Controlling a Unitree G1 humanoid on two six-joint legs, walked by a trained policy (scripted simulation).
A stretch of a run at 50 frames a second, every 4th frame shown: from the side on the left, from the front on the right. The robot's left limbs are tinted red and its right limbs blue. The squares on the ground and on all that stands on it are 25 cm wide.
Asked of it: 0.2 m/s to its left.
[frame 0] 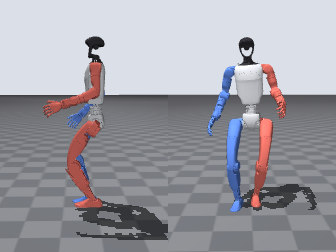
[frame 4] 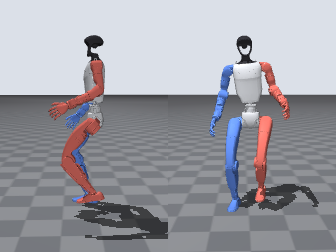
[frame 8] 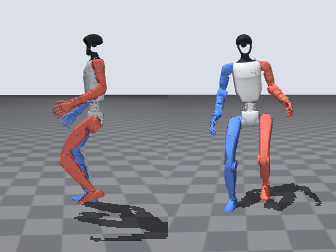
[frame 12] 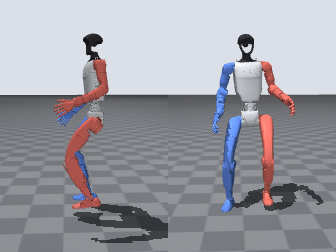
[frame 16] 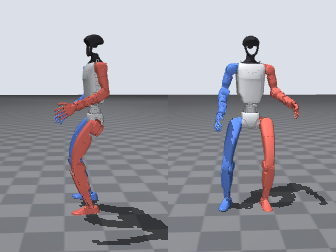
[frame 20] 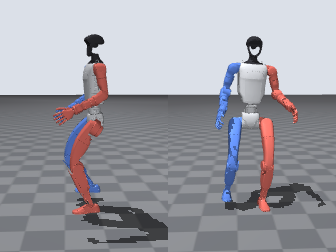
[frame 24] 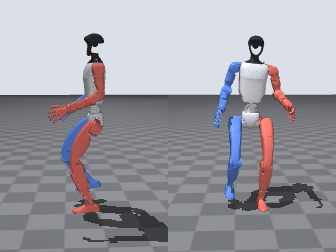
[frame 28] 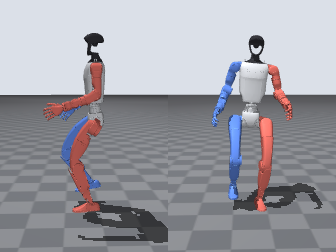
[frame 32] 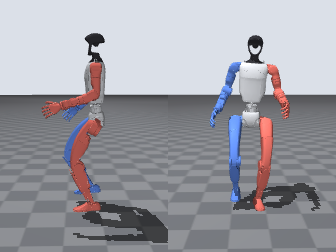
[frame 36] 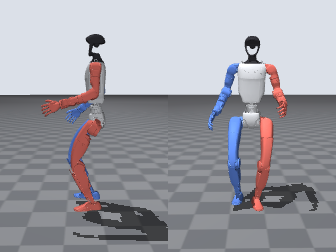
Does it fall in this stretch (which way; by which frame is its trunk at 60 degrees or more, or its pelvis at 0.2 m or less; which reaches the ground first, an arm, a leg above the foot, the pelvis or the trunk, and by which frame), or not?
no
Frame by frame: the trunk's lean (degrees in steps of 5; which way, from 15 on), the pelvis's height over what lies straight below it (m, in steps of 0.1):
0: 5, 0.7
4: 5, 0.7
8: 5, 0.8
12: 5, 0.8
16: 0, 0.7
20: 5, 0.7
24: 5, 0.7
28: 5, 0.7
32: 5, 0.7
36: 0, 0.7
